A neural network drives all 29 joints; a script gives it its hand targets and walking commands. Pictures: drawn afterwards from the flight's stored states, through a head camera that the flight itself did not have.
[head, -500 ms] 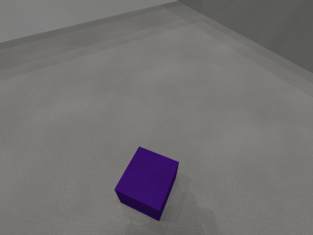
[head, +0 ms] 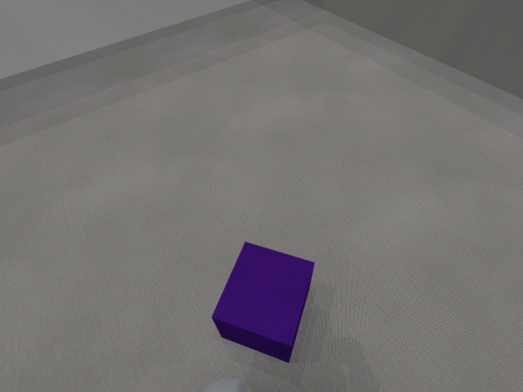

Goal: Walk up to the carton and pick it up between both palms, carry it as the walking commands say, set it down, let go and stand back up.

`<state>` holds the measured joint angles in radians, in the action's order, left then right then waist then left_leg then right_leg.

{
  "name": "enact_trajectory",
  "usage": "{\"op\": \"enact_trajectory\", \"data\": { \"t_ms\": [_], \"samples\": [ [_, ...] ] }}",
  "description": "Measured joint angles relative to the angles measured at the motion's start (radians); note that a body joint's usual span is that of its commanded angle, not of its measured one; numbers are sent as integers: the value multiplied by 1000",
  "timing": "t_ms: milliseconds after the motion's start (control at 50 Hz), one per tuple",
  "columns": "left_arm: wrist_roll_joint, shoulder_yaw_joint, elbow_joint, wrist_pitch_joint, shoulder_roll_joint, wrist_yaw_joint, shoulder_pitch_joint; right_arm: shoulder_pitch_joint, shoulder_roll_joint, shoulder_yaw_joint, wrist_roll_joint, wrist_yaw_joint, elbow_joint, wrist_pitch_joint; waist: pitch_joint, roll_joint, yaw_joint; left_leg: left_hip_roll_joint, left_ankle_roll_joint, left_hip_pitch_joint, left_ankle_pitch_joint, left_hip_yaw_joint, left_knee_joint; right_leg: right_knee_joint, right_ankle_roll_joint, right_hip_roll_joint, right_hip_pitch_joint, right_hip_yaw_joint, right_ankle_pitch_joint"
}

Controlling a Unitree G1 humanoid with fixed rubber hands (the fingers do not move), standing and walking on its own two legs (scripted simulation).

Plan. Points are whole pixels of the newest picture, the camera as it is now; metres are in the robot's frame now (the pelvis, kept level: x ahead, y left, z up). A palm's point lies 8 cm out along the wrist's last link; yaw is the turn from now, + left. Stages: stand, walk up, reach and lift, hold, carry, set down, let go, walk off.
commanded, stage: walk up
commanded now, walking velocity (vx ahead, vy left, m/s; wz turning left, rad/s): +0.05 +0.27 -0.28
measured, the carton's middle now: (266, 301) +0.48 +0.07 -0.65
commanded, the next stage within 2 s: stand in 0.80 s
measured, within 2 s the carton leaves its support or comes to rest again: neither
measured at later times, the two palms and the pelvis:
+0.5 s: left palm (94, 357) +0.17 +0.34 -0.13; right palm out of the picture +0.02 -0.13 -0.11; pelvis +0.03 +0.11 +0.01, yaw -8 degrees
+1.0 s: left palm out of the picture +0.11 +0.31 -0.14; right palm out of the picture -0.01 -0.14 -0.13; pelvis +0.03 +0.09 +0.01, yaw -10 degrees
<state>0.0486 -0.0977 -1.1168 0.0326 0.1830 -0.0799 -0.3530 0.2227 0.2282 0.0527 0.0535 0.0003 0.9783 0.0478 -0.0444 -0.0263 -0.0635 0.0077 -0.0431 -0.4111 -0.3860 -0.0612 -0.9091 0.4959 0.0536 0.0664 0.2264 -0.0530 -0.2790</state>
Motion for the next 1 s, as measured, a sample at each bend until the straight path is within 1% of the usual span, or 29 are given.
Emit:
{"op": "enact_trajectory", "data": {
  "t_ms": [20, 60, 100, 140, 160, 180, 200, 220, 240, 260, 300, 360, 440, 520, 580, 640, 660, 680, 700, 740, 780, 820, 840, 880, 900, 1000],
  "samples": [
    [1, -5, 0, -2, 9, 1, -9, -5, 5, 1, -4, 6, -11, 1, -5, 1, 0, -12, -10, -7, 2, 6, 7, -18, 10, 8, -8, -10, 9],
    [4, -14, 5, -5, 32, 5, -18, -19, 11, -1, -11, 18, -32, 7, -14, 13, 2, -34, -19, -1, 3, 15, 76, -43, 31, 30, -17, -28, 21],
    [5, -18, 15, -4, 56, 8, -15, -36, 13, -3, -16, 26, -50, 13, -21, 30, 3, -46, -20, 25, 22, 15, 182, -52, 54, 56, -17, -44, 22],
    [3, -13, 31, -2, 76, 11, -8, -45, 15, -3, -20, 25, -66, 10, -19, 44, 10, -51, -18, 78, 82, -6, 335, -29, 69, 80, -1, -58, 6],
    [3, -8, 42, -2, 85, 12, -3, -47, 16, -2, -20, 21, -72, 4, -18, 48, 17, -50, -11, 99, 156, -21, 397, 9, 56, 87, 18, -65, -17],
    [3, -2, 52, 2, 93, 12, 11, -50, 10, -2, -17, 14, -73, -2, -21, 60, 21, -39, 8, 94, 184, -35, 390, 85, 31, 90, 52, -72, -97],
    [2, 4, 67, 8, 98, 11, 27, -46, 3, -6, -17, 7, -74, -9, -21, 64, 23, -37, 31, 90, 176, -46, 377, 187, 8, 75, 94, -67, -173],
    [1, 7, 84, 12, 100, 14, 46, -38, -4, -10, -17, 0, -74, -15, -17, 63, 27, -40, 49, 94, 162, -53, 379, 294, -11, 52, 136, -52, -220],
    [-1, 9, 101, 14, 100, 20, 66, -28, -12, -13, -17, -8, -72, -20, -12, 61, 31, -45, 62, 104, 154, -59, 392, 388, -27, 28, 172, -33, -236],
    [-3, 9, 113, 13, 101, 28, 90, -18, -20, -16, -18, -15, -67, -24, -8, 61, 34, -48, 69, 118, 153, -65, 411, 462, -38, 7, 198, -13, -225],
    [-8, 10, 134, 12, 99, 43, 135, 0, -36, -21, -22, -27, -57, -33, -4, 67, 40, -49, 77, 150, 163, -81, 450, 555, -46, -20, 227, 29, -185],
    [-15, 13, 142, 22, 88, 58, 190, 27, -52, -25, -20, -36, -50, -54, -4, 72, 53, -51, 87, 186, 167, -100, 477, 592, -40, -55, 223, 71, -153],
    [-27, 25, 140, 41, 59, 71, 241, 60, -54, -21, -12, -42, -37, -64, -8, 68, 70, -51, 97, 215, 160, -123, 489, 480, -34, -71, 172, 85, -146],
    [-38, 36, 140, 48, 30, 76, 270, 81, -43, -14, -7, -43, -22, -58, -20, 51, 90, -53, 103, 223, 150, -143, 480, 324, -35, -67, 110, 72, -152],
    [-46, 40, 136, 44, 15, 75, 280, 91, -35, -9, -8, -41, -9, -51, -25, 31, 101, -59, 100, 219, 144, -153, 467, 211, -36, -66, 59, 68, -136],
    [-50, 44, 131, 29, 7, 71, 277, 100, -30, -4, -17, -38, 6, -42, -23, 15, 100, -67, 89, 210, 136, -162, 449, 36, -41, -65, -16, 82, -47],
    [-45, 46, 128, 20, 9, 68, 270, 106, -32, -5, -23, -36, 9, -40, -18, 18, 97, -64, 83, 205, 131, -168, 438, -34, -46, -57, -47, 88, -2],
    [-38, 46, 121, 9, 5, 66, 263, 107, -30, -5, -27, -33, 13, -37, -17, 6, 97, -73, 77, 198, 123, -165, 421, -62, -56, -63, -59, 94, 25],
    [-34, 50, 113, 1, 1, 64, 253, 107, -29, -7, -32, -32, 15, -33, -15, -5, 98, -79, 64, 197, 114, -158, 415, -66, -63, -70, -62, 98, 31],
    [-30, 55, 100, -10, -2, 63, 227, 105, -29, -10, -36, -32, 17, -24, -5, -13, 97, -74, 34, 194, 70, -131, 406, -70, -73, -77, -62, 96, 29],
    [-29, 57, 88, -15, -4, 59, 204, 97, -27, -12, -36, -33, 21, -20, 1, -17, 94, -69, 19, 191, 60, -106, 405, -79, -77, -84, -64, 94, 31],
    [-29, 59, 74, -18, -5, 55, 189, 90, -27, -16, -36, -34, 28, -23, 3, -17, 89, -67, 26, 199, 115, -96, 429, -86, -78, -90, -68, 93, 35],
    [-29, 59, 69, -20, -5, 54, 182, 88, -28, -19, -36, -34, 33, -26, 5, -14, 85, -65, 38, 206, 142, -97, 443, -87, -77, -90, -69, 91, 35],
    [-31, 61, 58, -23, -4, 54, 171, 86, -33, -22, -36, -33, 45, -30, 8, 1, 77, -57, 61, 222, 151, -103, 467, -91, -75, -86, -74, 86, 36],
    [-32, 62, 53, -24, -5, 53, 166, 85, -37, -23, -36, -33, 51, -32, 10, 9, 75, -53, 66, 230, 153, -106, 479, -93, -73, -83, -77, 83, 37],
    [-35, 68, 25, -28, -16, 51, 152, 75, -53, -27, -35, -37, 77, -39, 8, 34, 70, -38, 69, 260, 167, -110, 519, -99, -68, -71, -91, 79, 37]
  ]
}}
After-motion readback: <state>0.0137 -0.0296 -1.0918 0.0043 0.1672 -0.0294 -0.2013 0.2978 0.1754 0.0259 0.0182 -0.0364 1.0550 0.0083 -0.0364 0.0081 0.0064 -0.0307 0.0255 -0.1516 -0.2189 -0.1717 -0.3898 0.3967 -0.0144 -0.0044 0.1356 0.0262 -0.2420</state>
